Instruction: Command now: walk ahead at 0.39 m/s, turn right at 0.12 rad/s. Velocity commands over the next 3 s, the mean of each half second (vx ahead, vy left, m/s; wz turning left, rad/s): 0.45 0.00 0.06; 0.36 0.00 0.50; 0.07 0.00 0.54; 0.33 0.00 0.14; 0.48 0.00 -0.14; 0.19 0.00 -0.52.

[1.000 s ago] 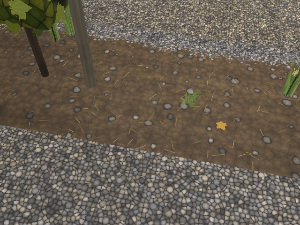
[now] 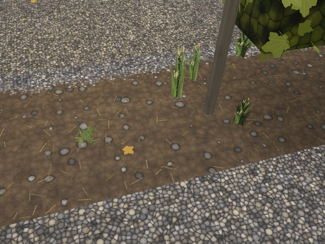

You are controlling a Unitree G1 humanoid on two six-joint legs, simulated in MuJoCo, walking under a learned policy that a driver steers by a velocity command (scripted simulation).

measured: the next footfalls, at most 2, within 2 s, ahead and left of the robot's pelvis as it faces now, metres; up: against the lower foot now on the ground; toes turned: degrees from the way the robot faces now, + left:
right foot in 0.48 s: +0.42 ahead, -0.25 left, -0.18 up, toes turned +3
left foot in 0.88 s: +0.67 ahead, +0.02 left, -0.18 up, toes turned +17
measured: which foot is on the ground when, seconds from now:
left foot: down 0.00-0.48, up 0.50-0.86, down 0.88-1.00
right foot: up 0.00-0.46, down 0.48-0.90, up 0.92-1.00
